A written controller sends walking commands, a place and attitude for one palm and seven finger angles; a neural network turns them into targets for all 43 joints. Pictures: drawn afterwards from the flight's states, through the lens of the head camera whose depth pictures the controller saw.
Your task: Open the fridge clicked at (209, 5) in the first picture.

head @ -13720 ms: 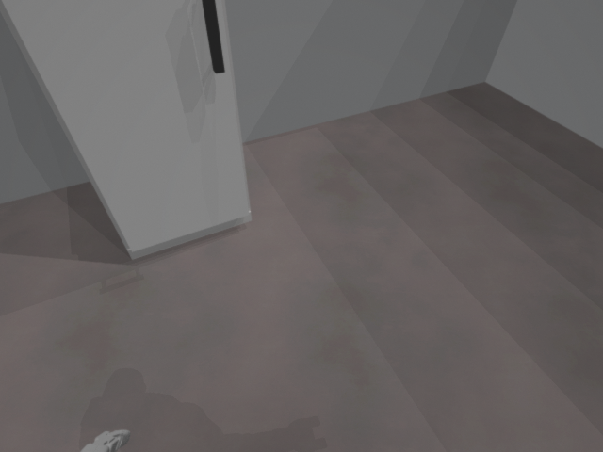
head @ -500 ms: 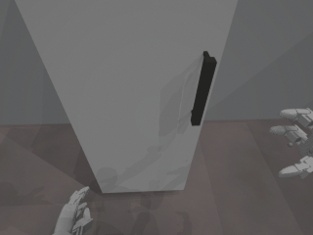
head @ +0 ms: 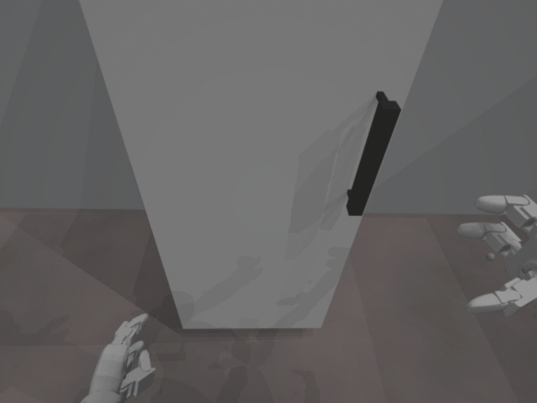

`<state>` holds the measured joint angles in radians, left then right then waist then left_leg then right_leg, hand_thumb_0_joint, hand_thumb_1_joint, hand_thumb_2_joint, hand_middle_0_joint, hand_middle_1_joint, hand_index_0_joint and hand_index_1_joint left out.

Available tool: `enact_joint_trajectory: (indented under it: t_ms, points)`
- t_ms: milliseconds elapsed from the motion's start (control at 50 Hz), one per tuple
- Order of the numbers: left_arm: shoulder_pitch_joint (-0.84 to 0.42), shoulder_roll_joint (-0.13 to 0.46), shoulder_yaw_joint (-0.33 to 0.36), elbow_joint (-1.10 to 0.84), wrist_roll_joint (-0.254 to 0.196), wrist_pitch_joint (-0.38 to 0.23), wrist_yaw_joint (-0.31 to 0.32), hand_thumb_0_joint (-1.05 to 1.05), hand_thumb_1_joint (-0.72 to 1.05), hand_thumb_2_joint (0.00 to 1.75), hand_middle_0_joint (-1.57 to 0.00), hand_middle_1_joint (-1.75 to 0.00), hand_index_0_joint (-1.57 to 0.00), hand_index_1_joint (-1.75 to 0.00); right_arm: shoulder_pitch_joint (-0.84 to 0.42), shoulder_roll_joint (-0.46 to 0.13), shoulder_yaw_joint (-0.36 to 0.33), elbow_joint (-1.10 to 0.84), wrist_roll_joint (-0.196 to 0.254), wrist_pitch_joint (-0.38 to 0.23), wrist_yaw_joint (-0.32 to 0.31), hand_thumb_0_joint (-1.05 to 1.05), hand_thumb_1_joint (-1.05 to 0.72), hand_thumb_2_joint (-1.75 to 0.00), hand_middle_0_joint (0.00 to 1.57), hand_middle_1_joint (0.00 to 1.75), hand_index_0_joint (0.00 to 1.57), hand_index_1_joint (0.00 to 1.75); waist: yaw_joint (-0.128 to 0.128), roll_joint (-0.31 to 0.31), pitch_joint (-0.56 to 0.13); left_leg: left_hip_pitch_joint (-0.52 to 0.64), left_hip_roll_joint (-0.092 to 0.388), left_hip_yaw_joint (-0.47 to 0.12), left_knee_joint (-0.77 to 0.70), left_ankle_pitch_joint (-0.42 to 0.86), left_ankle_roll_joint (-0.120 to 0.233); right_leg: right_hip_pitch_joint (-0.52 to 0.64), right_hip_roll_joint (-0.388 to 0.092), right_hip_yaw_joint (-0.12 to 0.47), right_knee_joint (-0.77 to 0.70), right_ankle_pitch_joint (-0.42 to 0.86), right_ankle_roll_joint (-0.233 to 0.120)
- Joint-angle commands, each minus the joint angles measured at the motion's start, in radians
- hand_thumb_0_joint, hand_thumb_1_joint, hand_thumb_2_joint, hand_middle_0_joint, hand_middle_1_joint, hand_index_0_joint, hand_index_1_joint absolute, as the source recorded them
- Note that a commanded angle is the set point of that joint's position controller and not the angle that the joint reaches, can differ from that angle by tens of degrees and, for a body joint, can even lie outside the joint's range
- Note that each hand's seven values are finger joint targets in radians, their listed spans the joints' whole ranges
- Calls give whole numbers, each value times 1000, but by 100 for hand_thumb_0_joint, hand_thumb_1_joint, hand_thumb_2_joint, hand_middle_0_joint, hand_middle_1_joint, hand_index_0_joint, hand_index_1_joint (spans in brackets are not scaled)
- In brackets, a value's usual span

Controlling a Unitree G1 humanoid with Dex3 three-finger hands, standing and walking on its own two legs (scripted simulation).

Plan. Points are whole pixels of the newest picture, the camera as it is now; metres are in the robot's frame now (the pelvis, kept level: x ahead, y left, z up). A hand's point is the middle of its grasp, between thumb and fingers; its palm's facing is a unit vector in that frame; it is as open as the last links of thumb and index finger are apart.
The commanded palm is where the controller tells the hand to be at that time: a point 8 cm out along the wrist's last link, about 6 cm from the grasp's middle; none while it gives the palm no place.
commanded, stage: move the hooked fingers beside the handle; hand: right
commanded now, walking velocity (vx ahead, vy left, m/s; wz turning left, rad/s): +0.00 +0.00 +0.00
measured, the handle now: (366, 158) +0.51 -0.17 +0.12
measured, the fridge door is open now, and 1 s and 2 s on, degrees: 0 0 0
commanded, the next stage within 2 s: none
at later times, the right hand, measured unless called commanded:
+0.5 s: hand (470, 224) +0.34 -0.28 +0.13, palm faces +0.02 +1.00 +0.00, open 14.0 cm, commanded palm +0.31 -0.32 +0.14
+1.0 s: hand (435, 196) +0.39 -0.24 +0.15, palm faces +0.00 +1.00 -0.02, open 14.0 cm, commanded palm +0.36 -0.29 +0.14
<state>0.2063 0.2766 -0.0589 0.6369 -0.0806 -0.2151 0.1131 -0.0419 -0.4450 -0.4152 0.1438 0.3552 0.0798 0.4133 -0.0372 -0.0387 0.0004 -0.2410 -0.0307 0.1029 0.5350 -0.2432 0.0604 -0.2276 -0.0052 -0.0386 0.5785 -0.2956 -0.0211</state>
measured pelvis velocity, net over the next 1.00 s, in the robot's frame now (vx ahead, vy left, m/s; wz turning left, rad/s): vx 0.02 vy -0.03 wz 0.01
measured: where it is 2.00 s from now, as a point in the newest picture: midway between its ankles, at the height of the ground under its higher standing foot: outside the picture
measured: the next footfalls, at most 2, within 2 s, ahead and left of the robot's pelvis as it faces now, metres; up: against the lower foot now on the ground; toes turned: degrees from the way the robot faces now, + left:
none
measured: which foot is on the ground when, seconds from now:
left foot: down 0.00-1.00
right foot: down 0.00-1.00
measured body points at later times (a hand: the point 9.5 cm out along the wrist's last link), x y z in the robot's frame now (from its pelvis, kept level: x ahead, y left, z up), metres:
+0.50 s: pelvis +0.02 -0.02 +0.00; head +0.01 -0.02 +0.45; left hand +0.17 +0.24 -0.08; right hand +0.33 -0.33 +0.14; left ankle +0.03 +0.08 -0.73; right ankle +0.01 -0.10 -0.73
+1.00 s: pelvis +0.02 -0.03 +0.00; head +0.02 -0.03 +0.45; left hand +0.18 +0.21 -0.08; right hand +0.38 -0.29 +0.15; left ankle +0.03 +0.08 -0.73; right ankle +0.01 -0.10 -0.73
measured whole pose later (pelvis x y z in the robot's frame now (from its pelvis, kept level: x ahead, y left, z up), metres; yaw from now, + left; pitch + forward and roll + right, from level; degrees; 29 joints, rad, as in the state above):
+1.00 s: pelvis +0.02 -0.03 +0.00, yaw +0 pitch +1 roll +1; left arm 0.24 0.24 -0.06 0.65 -0.07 -0.16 0.10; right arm -0.37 -0.37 -0.27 0.39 0.24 0.09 0.27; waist 0.00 -0.02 -0.03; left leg -0.28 0.00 0.08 0.51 -0.25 0.02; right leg -0.26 0.02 -0.06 0.54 -0.30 -0.05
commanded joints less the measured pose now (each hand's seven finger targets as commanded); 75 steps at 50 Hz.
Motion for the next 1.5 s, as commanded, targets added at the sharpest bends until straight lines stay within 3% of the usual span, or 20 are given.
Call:
enact_joint_trajectory:
  t_ms: [0, 80, 160, 200, 280, 340, 360, 480, 520, 580, 600, 680, 800, 920, 1080, 1140, 1300, 1340, 1400, 1480]
  points:
    - [-134, 137, 55, -144, -5, -49, 12, 0, 90, 90, -20, -30, -20, -30, -303, -314, -137, -98, 8, -31, -19, 0, 50, -30, 30, 120, 30, 120, 12, 44, -106, 68, 98, -221, -137, -76, -51, -110, -6, 65, -48, 53, 7]
    - [-152, 134, 56, -145, -11, -44, 13, 0, 90, 90, -20, -30, -20, -30, -443, -307, -88, -92, -9, -21, -25, 0, 50, -30, 30, 120, 30, 120, 31, -22, -115, 49, 125, -270, -150, -136, -56, -125, -8, 66, -18, 18, 16]
    - [-137, 143, 61, -126, -11, -44, 19, 0, 90, 90, -20, -30, -20, -30, -557, -335, -76, -42, -16, -69, -23, 0, 50, -30, 30, 120, 30, 120, 55, 25, -137, 37, 130, -286, -148, -173, -58, -140, -11, 72, 6, 1, 17]
    - [-129, 142, 62, -120, -9, -48, 21, 0, 90, 90, -20, -30, -20, -30, -588, -325, -66, -12, -17, -91, -19, 0, 50, -30, 30, 120, 30, 120, 53, 29, -176, 51, 125, -274, -131, -138, -55, -135, -10, 80, 1, 18, 13]
    - [-105, 150, 68, -132, -6, -48, 18, 0, 90, 90, -20, -30, -20, -30, -509, -359, -108, 12, -19, -100, -5, 0, 50, -30, 30, 120, 30, 120, 13, -10, -293, 123, 105, -222, -53, 80, -42, -106, -9, 82, -10, 127, 7]
    - [-81, 150, 68, -152, -9, -46, 14, 0, 90, 90, -20, -30, -20, -30, -421, -314, -92, 46, -14, -71, 6, 0, 50, -30, 30, 120, 30, 120, 2, -9, -269, 92, 66, -153, -25, 170, -31, -73, -8, 77, -36, 187, 4]
    - [-73, 160, 71, -151, -8, -45, 11, 0, 90, 90, -20, -30, -20, -30, -393, -338, -118, 61, -12, -61, 4, 0, 50, -30, 30, 120, 30, 120, -3, 13, -264, 100, 68, -151, -19, 198, -29, -81, -12, 76, -29, 208, 5]
    - [-59, 150, 73, -171, -7, -45, 10, 0, 90, 90, -20, -30, -20, -30, -499, -298, -79, -72, -23, -58, -34, 0, 50, -30, 30, 120, 30, 120, 12, -59, -251, 30, 31, -88, -22, 202, -21, 3, -21, 87, -68, 265, 15]
    - [-54, 140, 68, -164, -6, -50, 12, 0, 90, 90, -20, -30, -20, -30, -558, -220, -5, -109, -27, -78, -50, 0, 50, -30, 30, 120, 30, 120, 33, -70, -230, -8, 20, -75, -30, 174, -23, 40, -27, 101, -81, 267, 27]
    - [-36, 146, 71, -140, -1, -49, 16, 0, 90, 90, -20, -30, -20, -30, -605, -233, 4, -121, -49, -93, -74, 0, 50, -30, 30, 120, 30, 120, 41, -82, -248, -22, 15, -66, -38, 158, -22, 76, -33, 114, -92, 285, 39]
    - [-35, 139, 66, -137, -1, -49, 16, 0, 90, 90, -20, -30, -20, -30, -605, -192, 37, -90, -54, -87, -77, 0, 50, -30, 30, 120, 30, 120, 47, -77, -224, -33, 15, -60, -39, 152, -22, 77, -34, 119, -99, 290, 45]
    - [-30, 139, 70, -130, 0, -39, 10, 0, 90, 90, -20, -30, -20, -30, -569, -180, 48, -72, -68, -59, -86, 0, 50, -30, 30, 120, 30, 120, 29, -74, -280, -11, 19, -53, -42, 175, -22, 107, -37, 126, -106, 366, 61]
    - [-25, 131, 64, -119, -1, -10, 7, 0, 90, 90, -20, -30, -20, -30, -654, -136, 83, 7, -82, -24, -120, 0, 50, -30, 30, 120, 30, 120, 43, 2, -253, -19, 17, -44, -53, 170, -24, 91, -38, 127, -114, 350, 65]
    - [-14, 124, 66, -116, 7, 9, 0, 0, 90, 90, -20, -30, -20, -30, -705, -156, 74, 7, -108, -64, -153, 0, 50, -30, 30, 120, 30, 120, 37, -49, -312, 11, 18, -56, -51, 226, -19, 126, -34, 112, -99, 437, 68]
    - [1, 136, 69, -99, 0, 38, 2, 0, 90, 90, -20, -30, -20, -30, -797, -181, 75, 148, -115, -66, -145, 0, 50, -30, 30, 120, 30, 120, 67, 6, -246, 18, 25, -70, -70, 205, -21, 24, -18, 79, -105, 267, 26]
    - [16, 145, 70, -85, 3, 42, 7, 0, 90, 90, -20, -30, -20, -30, -856, -252, 25, 217, -115, -79, -145, 0, 50, -30, 30, 120, 30, 120, 74, 27, -249, 26, 30, -91, -76, 185, -25, -19, -10, 66, -97, 201, 7]
    - [64, 152, 78, -57, 3, 35, 1, 0, 90, 90, -20, -30, -20, -30, -1012, -305, 38, 356, -128, -178, -112, 0, 50, -30, 30, 120, 30, 120, 98, -37, -316, 52, 44, -142, -49, 207, -30, -80, -1, 48, -47, 171, -3]
    - [75, 156, 80, -57, 1, 34, -3, 0, 90, 90, -20, -30, -20, -30, -1005, -302, 41, 398, -122, -182, -99, 0, 50, -30, 30, 120, 30, 120, 100, -15, -337, 67, 50, -157, -41, 227, -35, -105, 0, 45, -34, 169, -5]
    - [103, 172, 84, -48, 0, 44, -8, 0, 90, 90, -20, -30, -20, -30, -982, -384, -31, 519, -123, -172, -87, 0, 50, -30, 30, 120, 30, 120, 96, 66, -331, 102, 74, -192, -31, 240, -50, -198, -2, 44, -17, 141, -3]
    - [121, 180, 85, -48, 0, 54, -16, 0, 90, 90, -20, -30, -20, -30, -1050, -435, -49, 573, -139, -185, -87, 0, 50, -30, 30, 120, 30, 120, 104, 62, -332, 105, 98, -238, -18, 244, -65, -269, -4, 44, 9, 108, 1]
